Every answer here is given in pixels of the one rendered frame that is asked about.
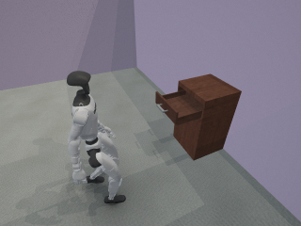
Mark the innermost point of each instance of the cabinet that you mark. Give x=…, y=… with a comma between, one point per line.
x=207, y=134

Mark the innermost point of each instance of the robot thigh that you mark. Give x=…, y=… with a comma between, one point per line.
x=106, y=163
x=109, y=146

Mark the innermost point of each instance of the robot right forearm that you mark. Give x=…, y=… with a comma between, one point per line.
x=74, y=151

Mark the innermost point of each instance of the drawer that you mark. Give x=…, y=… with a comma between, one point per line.
x=182, y=107

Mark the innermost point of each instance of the robot left hand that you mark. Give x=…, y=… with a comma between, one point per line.
x=107, y=130

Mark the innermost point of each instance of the robot left forearm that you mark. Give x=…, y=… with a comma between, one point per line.
x=100, y=126

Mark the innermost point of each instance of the handle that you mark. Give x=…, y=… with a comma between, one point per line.
x=162, y=110

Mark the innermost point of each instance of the left robot thigh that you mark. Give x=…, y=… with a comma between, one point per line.
x=109, y=146

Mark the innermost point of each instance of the robot right upper arm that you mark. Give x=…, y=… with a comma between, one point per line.
x=78, y=122

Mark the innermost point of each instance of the right robot thigh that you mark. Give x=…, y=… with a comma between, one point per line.
x=106, y=163

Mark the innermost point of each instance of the robot right hand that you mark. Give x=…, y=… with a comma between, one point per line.
x=79, y=175

